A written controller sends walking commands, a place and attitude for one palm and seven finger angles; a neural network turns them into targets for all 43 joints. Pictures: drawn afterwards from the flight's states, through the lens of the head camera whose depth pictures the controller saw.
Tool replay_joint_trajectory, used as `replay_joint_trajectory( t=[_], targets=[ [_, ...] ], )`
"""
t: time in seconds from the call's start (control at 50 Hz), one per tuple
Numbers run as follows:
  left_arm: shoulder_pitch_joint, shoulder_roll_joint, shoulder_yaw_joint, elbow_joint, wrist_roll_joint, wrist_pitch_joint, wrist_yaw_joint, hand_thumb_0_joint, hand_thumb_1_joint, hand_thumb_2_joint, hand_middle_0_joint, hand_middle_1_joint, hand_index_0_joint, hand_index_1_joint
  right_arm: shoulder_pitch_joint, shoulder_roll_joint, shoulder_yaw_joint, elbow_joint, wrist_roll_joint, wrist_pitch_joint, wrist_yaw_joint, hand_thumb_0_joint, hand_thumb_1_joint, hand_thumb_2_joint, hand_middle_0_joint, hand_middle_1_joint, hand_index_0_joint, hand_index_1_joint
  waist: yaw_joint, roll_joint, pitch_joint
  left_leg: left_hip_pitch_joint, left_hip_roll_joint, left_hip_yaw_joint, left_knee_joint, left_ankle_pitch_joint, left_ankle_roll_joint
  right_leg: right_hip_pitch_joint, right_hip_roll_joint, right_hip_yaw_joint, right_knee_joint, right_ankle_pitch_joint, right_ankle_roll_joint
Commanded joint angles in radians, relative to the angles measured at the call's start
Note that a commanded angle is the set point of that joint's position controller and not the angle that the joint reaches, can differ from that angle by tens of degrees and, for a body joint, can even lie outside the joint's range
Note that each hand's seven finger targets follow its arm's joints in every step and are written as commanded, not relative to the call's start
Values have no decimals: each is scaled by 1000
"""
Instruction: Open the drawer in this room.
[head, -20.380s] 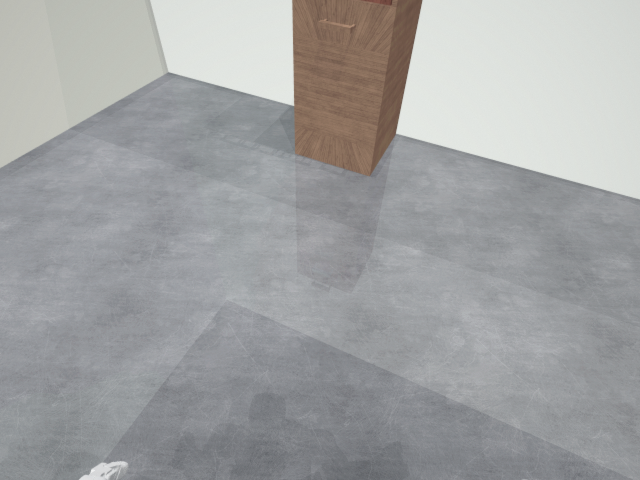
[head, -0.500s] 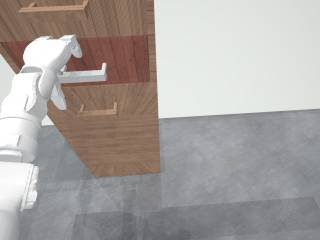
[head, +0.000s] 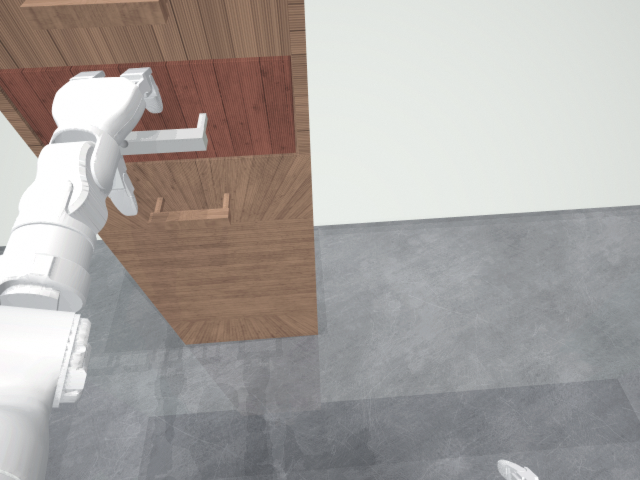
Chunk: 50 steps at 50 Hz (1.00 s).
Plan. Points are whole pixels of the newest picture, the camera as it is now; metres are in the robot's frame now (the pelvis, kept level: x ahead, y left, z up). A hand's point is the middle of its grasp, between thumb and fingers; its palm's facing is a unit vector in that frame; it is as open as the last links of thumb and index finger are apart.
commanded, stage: lower the fingers behind the handle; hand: left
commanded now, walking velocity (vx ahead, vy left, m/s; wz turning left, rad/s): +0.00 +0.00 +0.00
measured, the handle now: (158, 131) +0.56 +0.24 +0.11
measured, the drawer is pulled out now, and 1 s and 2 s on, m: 0.00 0.00 0.00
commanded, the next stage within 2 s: lift the fingers back up to retry in 1.38 s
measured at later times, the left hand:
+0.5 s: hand (131, 164) +0.48 +0.25 +0.13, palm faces +0.02 +0.00 -1.00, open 13.8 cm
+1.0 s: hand (133, 163) +0.48 +0.25 +0.12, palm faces +0.01 +0.02 -1.00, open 13.7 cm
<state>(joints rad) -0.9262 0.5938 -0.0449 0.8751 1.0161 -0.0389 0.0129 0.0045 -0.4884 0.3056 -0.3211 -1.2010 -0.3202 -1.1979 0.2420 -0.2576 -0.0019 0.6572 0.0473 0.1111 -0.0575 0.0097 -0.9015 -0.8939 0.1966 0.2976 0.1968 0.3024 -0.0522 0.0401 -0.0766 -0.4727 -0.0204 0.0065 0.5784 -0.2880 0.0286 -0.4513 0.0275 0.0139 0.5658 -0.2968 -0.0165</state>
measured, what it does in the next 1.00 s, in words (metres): stands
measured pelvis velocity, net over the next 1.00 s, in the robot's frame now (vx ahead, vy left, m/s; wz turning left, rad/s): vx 0.00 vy -0.01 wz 0.00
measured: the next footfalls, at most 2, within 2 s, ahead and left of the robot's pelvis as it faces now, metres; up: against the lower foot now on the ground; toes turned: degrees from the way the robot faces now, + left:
none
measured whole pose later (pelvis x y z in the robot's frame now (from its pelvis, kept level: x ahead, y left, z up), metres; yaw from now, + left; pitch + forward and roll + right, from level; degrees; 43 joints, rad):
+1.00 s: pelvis +0.00 -0.01 -0.01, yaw +0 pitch +13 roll -1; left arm -0.92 0.59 -0.07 0.95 1.04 -0.01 0.08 0.00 -0.49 0.31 -0.31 -1.20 -0.29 -1.31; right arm 0.35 -0.27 -0.02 0.67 0.05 0.14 -0.06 0.01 -0.90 -0.89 0.20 0.30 0.20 0.30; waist -0.07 0.04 -0.12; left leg -0.57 -0.01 0.00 0.66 -0.32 0.02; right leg -0.54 0.04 0.01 0.64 -0.32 -0.02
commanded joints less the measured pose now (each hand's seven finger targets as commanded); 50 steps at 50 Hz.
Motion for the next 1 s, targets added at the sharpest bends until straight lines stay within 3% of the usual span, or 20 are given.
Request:
replay_joint_trajectory(
  t=[0.0, 0.02, 0.1, 0.18, 0.2, 0.26, 0.3, 0.34, 0.36, 0.46, 0.5, 0.58, 0.64, 0.66, 0.7, 0.72, 0.82, 0.84, 0.9, 0.98],
  targets=[
    [-444, 265, 69, -167, 9, 49, 52, 0, -500, 300, -300, -1200, -300, -1200, 77, -151, -67, -82, -11, -14, 1, 0, -900, -900, 200, 300, 200, 300, 1, 15, -490, 244, 6, 10, 0, 458, 18, 185, 10, -14, -26, 386, -17],
    [-423, 265, 64, -183, 4, 52, 37, 0, -500, 300, -300, -1200, -300, -1200, 82, -154, -69, -85, -6, -10, 1, 0, -900, -900, 200, 300, 200, 300, -1, 11, -482, 247, 8, 9, 2, 460, 20, 179, 10, -14, -28, 394, -14],
    [-423, 166, -22, -256, -35, 31, -31, 0, -500, 300, -300, -1200, -300, -1200, 85, -159, -79, -88, -1, -2, -9, 0, -900, -900, 200, 300, 200, 300, -41, -31, -420, 269, 4, 4, 6, 452, 34, 148, 12, -11, -52, 400, -9],
    [-424, 248, 43, -239, -43, -28, -45, 0, -500, 300, -300, -1200, -300, -1200, 94, -156, -72, -69, 1, 3, -24, 0, -900, -900, 200, 300, 200, 300, -30, -15, -328, 216, -6, -2, -5, 366, 35, 124, 11, -7, -57, 348, -13],
    [-431, 293, 86, -264, -44, -52, -36, 0, -500, 300, -300, -1200, -300, -1200, 96, -159, -72, -68, -1, 3, -26, 0, -900, -900, 200, 300, 200, 300, -18, -2, -337, 208, -6, -4, -5, 378, 33, 137, 12, -7, -52, 352, -19],
    [-384, 307, 131, -303, -31, -90, 15, 0, -500, 300, -300, -1200, -300, -1200, 98, -142, -77, -73, -8, -1, -15, 0, -900, -900, 200, 300, 200, 300, 15, 80, -399, 239, -3, -9, 15, 482, 23, 128, 18, -12, -17, 379, -27],
    [-343, 253, 103, -254, -31, -69, 42, 0, -500, 300, -300, -1200, -300, -1200, 103, -143, -80, -67, -10, 1, -2, 0, -900, -900, 200, 300, 200, 300, 9, 56, -391, 234, 3, -6, 23, 509, 18, 117, 22, -20, -11, 381, -26],
    [-291, 250, 105, -192, -26, -34, 65, 0, -500, 300, -300, -1200, -300, -1200, 101, -151, -79, -64, -6, 3, 7, 0, -900, -900, 200, 300, 200, 300, 13, 20, -347, 192, 8, -5, 15, 460, 13, 95, 24, -30, -7, 350, -25],
    [-311, 233, 82, -185, -19, -16, 72, 0, -500, 300, -300, -1200, -300, -1200, 96, -154, -78, -66, -5, 3, 10, 0, -900, -900, 200, 300, 200, 300, 3, 14, -345, 185, 9, 0, 13, 431, 13, 86, 23, -29, -8, 336, -23],
    [-382, 225, 63, -217, 6, 17, 94, 0, -500, 300, -300, -1200, -300, -1200, 109, -154, -86, -73, -8, -2, 8, 0, -900, -900, 200, 300, 200, 300, -15, 2, -438, 211, 2, 5, 27, 420, 25, 114, 20, -17, -7, 356, -18],
    [-401, 216, 51, -183, 7, 27, 92, 0, -500, 300, -300, -1200, -300, -1200, 118, -160, -86, -58, -11, 1, 5, 0, -900, -900, 200, 300, 200, 300, -34, -16, -428, 208, 4, 2, 30, 428, 25, 107, 20, -19, -8, 366, -16],
    [-371, 199, 27, -84, 13, 52, 78, 0, -500, 300, -300, -1200, -300, -1200, 110, -158, -74, -59, -3, 5, -2, 0, -900, -900, 200, 300, 200, 300, -39, -30, -319, 151, 3, 7, 14, 321, 24, 59, 17, -23, -21, 289, -14],
    [-370, 179, 4, -73, 21, 48, 67, 0, -500, 300, -300, -1200, -300, -1200, 114, -154, -71, -63, -5, 5, -4, 0, -900, -900, 200, 300, 200, 300, -38, -2, -316, 148, 2, 10, 17, 306, 24, 49, 15, -18, -20, 278, -16],
    [-345, 198, 22, -47, 25, 49, 64, 0, -500, 300, -300, -1200, -300, -1200, 117, -155, -70, -66, -6, 5, -6, 0, -900, -900, 200, 300, 200, 300, -31, -27, -311, 131, 1, 10, 17, 293, 26, 58, 15, -17, -21, 272, -16],
    [-354, 180, 2, -20, 23, 48, 53, 0, -500, 300, -300, -1200, -300, -1200, 122, -159, -68, -64, -4, 6, -10, 0, -900, -900, 200, 300, 200, 300, -49, -48, -282, 109, 1, 12, 17, 261, 28, 46, 12, -14, -29, 256, -14],
    [-343, 205, 14, 7, 25, 45, 51, 0, -500, 300, -300, -1200, -300, -1200, 126, -160, -65, -66, -3, 5, -12, 0, -900, -900, 200, 300, 200, 300, -46, -57, -266, 82, 1, 14, 15, 237, 27, 44, 10, -12, -28, 241, -11],
    [-309, 165, -15, 12, 29, 27, 42, 0, -500, 300, -300, -1200, -300, -1200, 148, -158, -69, -74, -4, 5, -11, 0, -900, -900, 200, 300, 200, 300, -42, -49, -300, 82, 2, 17, 29, 240, 26, 31, 12, -12, -13, 238, -12],
    [-303, 185, 3, 10, 31, 24, 45, 0, -500, 300, -300, -1200, -300, -1200, 151, -162, -71, -72, -5, 5, -10, 0, -900, -900, 200, 300, 200, 300, -42, -53, -293, 76, 4, 17, 33, 238, 26, 24, 13, -13, -11, 240, -13],
    [-291, 145, -21, 4, 31, 20, 46, 0, -500, 300, -300, -1200, -300, -1200, 161, -160, -77, -75, -7, 6, -5, 0, -900, -900, 200, 300, 200, 300, -45, -42, -290, 77, 4, 18, 40, 239, 27, 6, 16, -14, -10, 231, -16],
    [-253, 153, -16, 6, 23, 30, 53, 0, -500, 300, -300, -1200, -300, -1200, 164, -162, -74, -80, -4, 6, -4, 0, -900, -900, 200, 300, 200, 300, -37, -48, -285, 51, 2, 24, 40, 209, 27, 13, 15, -11, -9, 221, -12]
  ],
)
